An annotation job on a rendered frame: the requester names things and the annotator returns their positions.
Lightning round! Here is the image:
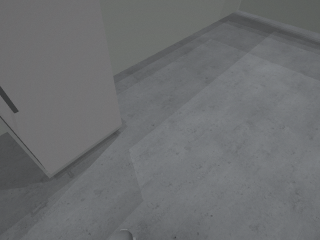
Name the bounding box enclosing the handle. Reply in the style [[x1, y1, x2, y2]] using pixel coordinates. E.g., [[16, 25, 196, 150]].
[[0, 86, 19, 114]]

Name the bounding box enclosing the fridge door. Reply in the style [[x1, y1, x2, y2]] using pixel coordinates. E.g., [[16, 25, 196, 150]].
[[0, 0, 122, 174]]

